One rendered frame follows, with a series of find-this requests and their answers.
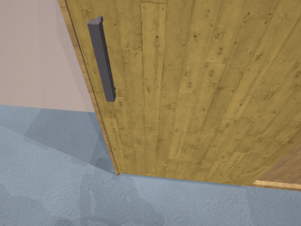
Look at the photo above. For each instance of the handle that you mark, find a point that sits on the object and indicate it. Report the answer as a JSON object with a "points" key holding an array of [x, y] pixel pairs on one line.
{"points": [[96, 32]]}

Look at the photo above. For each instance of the wardrobe door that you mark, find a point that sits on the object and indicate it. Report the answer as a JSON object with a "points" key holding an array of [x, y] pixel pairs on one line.
{"points": [[206, 90], [287, 169]]}

